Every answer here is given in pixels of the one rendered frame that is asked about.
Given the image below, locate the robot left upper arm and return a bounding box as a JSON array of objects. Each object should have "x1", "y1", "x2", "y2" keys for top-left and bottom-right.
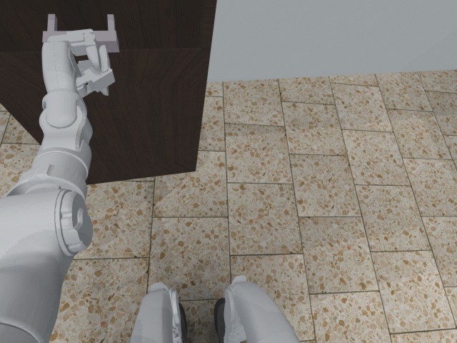
[{"x1": 0, "y1": 189, "x2": 93, "y2": 343}]

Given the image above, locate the robot left forearm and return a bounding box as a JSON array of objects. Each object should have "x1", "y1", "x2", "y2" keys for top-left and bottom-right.
[{"x1": 3, "y1": 91, "x2": 93, "y2": 201}]

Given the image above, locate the robot thigh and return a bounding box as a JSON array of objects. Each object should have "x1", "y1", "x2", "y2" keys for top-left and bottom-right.
[
  {"x1": 130, "y1": 288, "x2": 181, "y2": 343},
  {"x1": 224, "y1": 281, "x2": 301, "y2": 343}
]

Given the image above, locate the cabinet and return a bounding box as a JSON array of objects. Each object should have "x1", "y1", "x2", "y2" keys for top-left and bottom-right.
[{"x1": 0, "y1": 0, "x2": 217, "y2": 185}]

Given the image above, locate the handle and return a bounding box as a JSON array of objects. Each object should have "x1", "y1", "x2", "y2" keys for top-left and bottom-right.
[{"x1": 42, "y1": 14, "x2": 119, "y2": 53}]

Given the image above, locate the left robot hand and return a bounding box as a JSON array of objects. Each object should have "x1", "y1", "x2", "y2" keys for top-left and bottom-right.
[{"x1": 41, "y1": 29, "x2": 115, "y2": 99}]

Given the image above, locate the left robot thigh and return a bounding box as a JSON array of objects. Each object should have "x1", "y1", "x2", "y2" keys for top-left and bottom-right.
[{"x1": 130, "y1": 288, "x2": 181, "y2": 343}]

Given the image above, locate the right robot thigh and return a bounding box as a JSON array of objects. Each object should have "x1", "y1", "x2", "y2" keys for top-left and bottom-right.
[{"x1": 224, "y1": 281, "x2": 301, "y2": 343}]

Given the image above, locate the drawer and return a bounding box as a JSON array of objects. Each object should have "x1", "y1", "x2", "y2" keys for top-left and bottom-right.
[{"x1": 0, "y1": 0, "x2": 203, "y2": 52}]

